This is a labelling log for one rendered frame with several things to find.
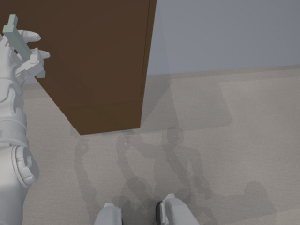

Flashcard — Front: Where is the handle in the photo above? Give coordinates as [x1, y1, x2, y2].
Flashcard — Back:
[2, 14, 46, 78]

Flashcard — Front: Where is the left robot thigh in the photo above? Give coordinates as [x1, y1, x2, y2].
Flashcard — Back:
[93, 206, 122, 225]

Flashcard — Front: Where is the robot left upper arm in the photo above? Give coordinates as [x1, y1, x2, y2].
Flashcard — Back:
[0, 145, 40, 225]

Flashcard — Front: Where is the left robot shin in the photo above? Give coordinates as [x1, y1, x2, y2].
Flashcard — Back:
[104, 202, 114, 208]

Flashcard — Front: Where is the robot left hand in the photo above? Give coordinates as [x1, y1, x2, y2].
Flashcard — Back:
[0, 30, 50, 88]

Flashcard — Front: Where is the robot left forearm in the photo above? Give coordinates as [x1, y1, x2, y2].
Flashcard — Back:
[0, 78, 29, 150]

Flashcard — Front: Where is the cupboard door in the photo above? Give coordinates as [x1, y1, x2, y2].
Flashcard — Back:
[0, 0, 150, 108]

